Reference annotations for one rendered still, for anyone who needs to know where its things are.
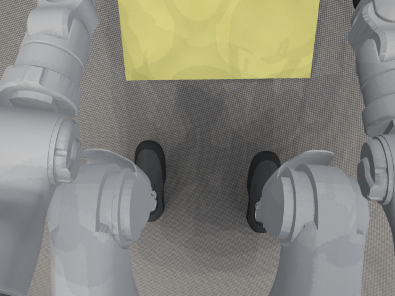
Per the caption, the right robot upper arm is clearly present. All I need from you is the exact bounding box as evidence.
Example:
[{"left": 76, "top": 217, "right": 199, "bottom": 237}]
[{"left": 357, "top": 134, "right": 395, "bottom": 254}]

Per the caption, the left robot upper arm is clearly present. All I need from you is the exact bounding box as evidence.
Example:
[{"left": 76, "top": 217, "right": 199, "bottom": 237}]
[{"left": 0, "top": 105, "right": 83, "bottom": 296}]

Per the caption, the carton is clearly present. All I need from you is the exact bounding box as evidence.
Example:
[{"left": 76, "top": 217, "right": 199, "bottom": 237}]
[{"left": 118, "top": 0, "right": 320, "bottom": 81}]

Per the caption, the robot left forearm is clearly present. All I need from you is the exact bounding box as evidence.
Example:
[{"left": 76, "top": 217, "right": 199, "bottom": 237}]
[{"left": 0, "top": 0, "right": 99, "bottom": 119}]

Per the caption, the left robot foot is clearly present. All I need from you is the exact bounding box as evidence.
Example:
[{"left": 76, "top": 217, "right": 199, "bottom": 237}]
[{"left": 135, "top": 141, "right": 166, "bottom": 222}]

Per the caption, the left robot shin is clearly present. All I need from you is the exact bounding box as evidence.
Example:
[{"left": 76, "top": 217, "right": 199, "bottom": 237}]
[{"left": 47, "top": 149, "right": 157, "bottom": 233}]

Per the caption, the robot right forearm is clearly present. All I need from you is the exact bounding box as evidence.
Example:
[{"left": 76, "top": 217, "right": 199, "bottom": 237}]
[{"left": 347, "top": 0, "right": 395, "bottom": 138}]

